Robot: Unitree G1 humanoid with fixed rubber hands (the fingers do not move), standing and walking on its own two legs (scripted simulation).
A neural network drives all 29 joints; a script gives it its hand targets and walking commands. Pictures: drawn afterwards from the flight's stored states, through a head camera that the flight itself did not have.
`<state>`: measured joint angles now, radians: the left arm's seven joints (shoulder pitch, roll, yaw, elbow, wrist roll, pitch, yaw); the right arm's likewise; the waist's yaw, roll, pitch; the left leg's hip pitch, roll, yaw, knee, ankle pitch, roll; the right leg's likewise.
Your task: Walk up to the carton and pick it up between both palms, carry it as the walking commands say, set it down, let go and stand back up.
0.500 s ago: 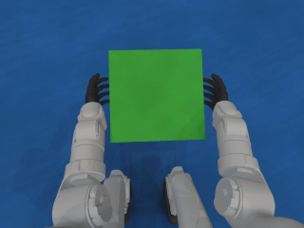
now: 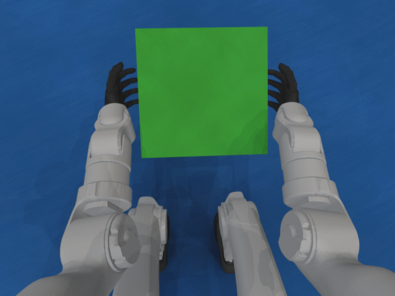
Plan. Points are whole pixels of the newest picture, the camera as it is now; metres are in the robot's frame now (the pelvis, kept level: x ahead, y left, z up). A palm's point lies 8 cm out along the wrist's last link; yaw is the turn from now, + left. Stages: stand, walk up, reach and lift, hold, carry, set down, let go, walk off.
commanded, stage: set down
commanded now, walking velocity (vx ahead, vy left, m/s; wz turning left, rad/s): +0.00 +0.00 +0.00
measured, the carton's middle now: (200, 99) +0.52 -0.04 -0.17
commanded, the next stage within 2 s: none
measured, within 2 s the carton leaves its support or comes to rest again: neither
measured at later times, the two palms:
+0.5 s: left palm (127, 111) +0.50 +0.13 -0.17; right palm (269, 106) +0.49 -0.20 -0.17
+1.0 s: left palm (137, 114) +0.52 +0.13 -0.26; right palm (260, 108) +0.51 -0.20 -0.26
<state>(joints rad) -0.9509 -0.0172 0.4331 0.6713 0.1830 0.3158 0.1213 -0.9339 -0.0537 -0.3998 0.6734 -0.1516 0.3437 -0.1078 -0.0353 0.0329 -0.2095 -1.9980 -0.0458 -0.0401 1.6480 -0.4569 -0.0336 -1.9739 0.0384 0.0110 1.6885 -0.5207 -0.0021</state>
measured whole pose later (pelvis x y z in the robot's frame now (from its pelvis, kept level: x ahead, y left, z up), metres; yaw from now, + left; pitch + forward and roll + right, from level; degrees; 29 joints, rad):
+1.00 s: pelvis -0.01 +0.00 -0.12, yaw +0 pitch +44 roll +1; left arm -1.26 0.13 0.38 0.81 0.04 0.25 0.19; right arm -1.31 -0.28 -0.25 0.90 -0.01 0.28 -0.06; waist -0.04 0.04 0.12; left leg -2.31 -0.06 -0.02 2.04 -0.51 -0.04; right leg -2.29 0.05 0.02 2.10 -0.58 0.01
